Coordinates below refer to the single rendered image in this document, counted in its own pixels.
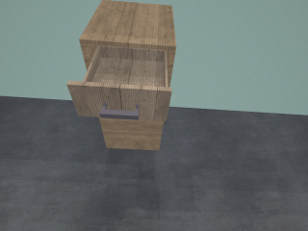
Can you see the drawer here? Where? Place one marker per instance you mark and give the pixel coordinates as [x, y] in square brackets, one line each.
[124, 77]

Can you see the cabinet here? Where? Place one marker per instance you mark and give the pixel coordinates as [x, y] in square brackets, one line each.
[131, 25]

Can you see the handle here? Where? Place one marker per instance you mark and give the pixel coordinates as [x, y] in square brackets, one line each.
[119, 114]

